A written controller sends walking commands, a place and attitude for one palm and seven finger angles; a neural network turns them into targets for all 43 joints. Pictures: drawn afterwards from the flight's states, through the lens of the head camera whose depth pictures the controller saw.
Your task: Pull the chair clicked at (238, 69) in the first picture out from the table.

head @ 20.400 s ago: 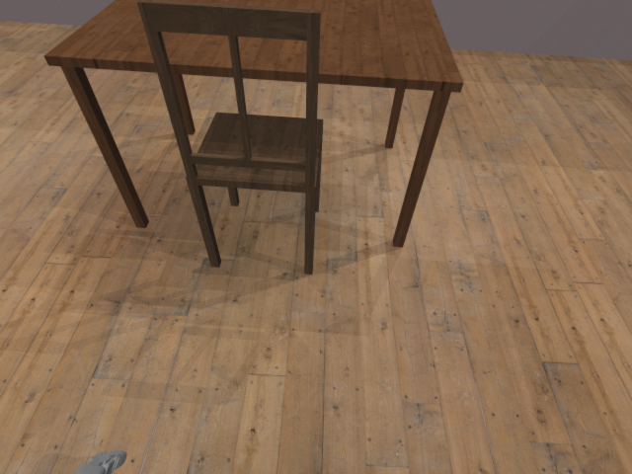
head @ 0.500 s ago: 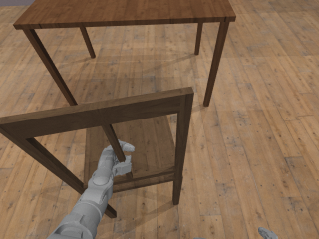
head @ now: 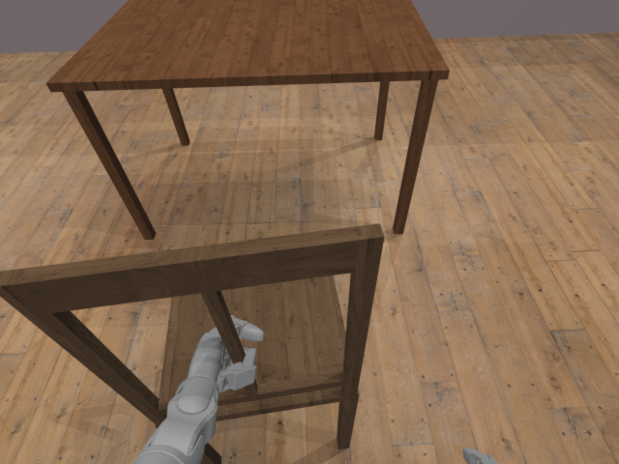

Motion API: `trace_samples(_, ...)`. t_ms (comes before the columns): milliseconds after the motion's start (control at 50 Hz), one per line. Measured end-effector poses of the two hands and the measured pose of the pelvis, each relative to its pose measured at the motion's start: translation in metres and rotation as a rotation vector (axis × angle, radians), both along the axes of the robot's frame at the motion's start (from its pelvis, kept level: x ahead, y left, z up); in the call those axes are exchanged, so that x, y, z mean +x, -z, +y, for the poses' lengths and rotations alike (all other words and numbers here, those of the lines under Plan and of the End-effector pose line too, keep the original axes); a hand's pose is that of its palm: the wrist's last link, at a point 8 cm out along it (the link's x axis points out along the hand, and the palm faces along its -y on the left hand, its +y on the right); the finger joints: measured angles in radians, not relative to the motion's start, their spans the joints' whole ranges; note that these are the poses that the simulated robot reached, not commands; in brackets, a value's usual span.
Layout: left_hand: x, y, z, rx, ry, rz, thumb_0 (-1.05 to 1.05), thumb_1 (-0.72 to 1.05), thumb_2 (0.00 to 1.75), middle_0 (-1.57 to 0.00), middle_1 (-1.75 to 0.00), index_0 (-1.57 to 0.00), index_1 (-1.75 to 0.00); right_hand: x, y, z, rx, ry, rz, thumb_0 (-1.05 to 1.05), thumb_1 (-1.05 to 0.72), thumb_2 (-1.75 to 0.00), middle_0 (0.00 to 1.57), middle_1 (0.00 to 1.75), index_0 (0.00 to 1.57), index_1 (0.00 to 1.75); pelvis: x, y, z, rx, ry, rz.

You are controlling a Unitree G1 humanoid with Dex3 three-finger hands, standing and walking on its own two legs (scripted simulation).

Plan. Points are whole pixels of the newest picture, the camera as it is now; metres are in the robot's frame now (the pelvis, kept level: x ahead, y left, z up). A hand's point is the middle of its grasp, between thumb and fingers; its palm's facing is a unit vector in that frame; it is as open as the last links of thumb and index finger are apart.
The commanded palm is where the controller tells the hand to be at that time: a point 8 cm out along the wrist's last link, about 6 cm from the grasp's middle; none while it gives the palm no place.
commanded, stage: stop walking, hand still on the chair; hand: left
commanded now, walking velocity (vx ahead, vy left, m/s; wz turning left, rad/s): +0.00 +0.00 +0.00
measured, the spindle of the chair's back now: (235, 349) +0.29 +0.13 -0.06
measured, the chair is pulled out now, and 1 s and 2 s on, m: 0.69 0.69 0.69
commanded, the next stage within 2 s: open the thumb and straighten the fingers in 0.06 s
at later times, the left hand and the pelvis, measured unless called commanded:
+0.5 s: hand (245, 360) +0.27 +0.11 -0.05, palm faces -0.04 -0.98 -0.17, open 10.6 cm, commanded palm +0.25 +0.16 -0.04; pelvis +0.00 -0.01 -0.02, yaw +1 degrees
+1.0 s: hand (232, 366) +0.27 +0.13 -0.06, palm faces -0.04 -0.99 -0.15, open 17.3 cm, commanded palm +0.25 +0.19 -0.04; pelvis +0.02 +0.00 -0.03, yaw +3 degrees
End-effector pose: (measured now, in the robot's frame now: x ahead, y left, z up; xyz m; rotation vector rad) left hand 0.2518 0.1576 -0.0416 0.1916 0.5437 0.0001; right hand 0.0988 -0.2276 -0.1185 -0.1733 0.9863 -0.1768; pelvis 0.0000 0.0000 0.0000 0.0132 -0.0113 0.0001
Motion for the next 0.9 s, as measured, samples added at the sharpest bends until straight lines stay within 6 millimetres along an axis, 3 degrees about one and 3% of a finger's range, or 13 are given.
trace_samples(280,0.002,0.0,0.001,-0.033,-0.03,-0.031,0.03,0.66,0.8,-0.27,-1.26,-0.5,-1.45,0.02,-0.013,-0.031,-0.016,0.013,-0.074,0.01,-0.9,-0.9,0.2,0.3,0.2,0.3,0.003,0.005,-0.011,0.0,-0.02,0.044)
trace_samples(360,0.003,-0.005,0.003,-0.035,-0.012,-0.073,0.02,0.46,0.69,-0.33,-1.31,-0.5,-1.45,0.029,-0.019,-0.04,-0.028,-0.004,-0.126,0.01,-0.9,-0.9,0.2,0.3,0.2,0.3,0.002,0.009,-0.014,-0.004,-0.021,0.072)
trace_samples(500,0.007,-0.01,0.006,-0.012,0.003,-0.051,0.01,-0.11,0.41,-0.36,-1.26,-0.47,-1.35,0.046,-0.014,-0.039,-0.017,-0.024,-0.188,0.01,-0.9,-0.9,0.2,0.29,0.2,0.3,0.004,0.015,-0.012,-0.006,-0.022,0.106)
trace_samples(660,0.003,-0.001,0.012,-0.02,-0.03,0.0,0.0,-0.44,0.24,-0.3,-0.91,-0.33,-0.94,0.059,-0.004,-0.021,0.01,-0.066,-0.202,0.01,-0.9,-0.9,0.2,0.29,0.2,0.3,0.008,0.021,-0.01,-0.006,-0.036,0.133)
trace_samples(900,0.004,0.0,0.029,-0.016,-0.033,-0.005,-0.01,-0.53,0.2,-0.07,-0.2,-0.07,-0.21,0.072,-0.002,-0.014,-0.013,-0.092,-0.218,0.02,-0.9,-0.9,0.2,0.3,0.2,0.3,0.02,0.028,-0.005,-0.018,-0.05,0.16)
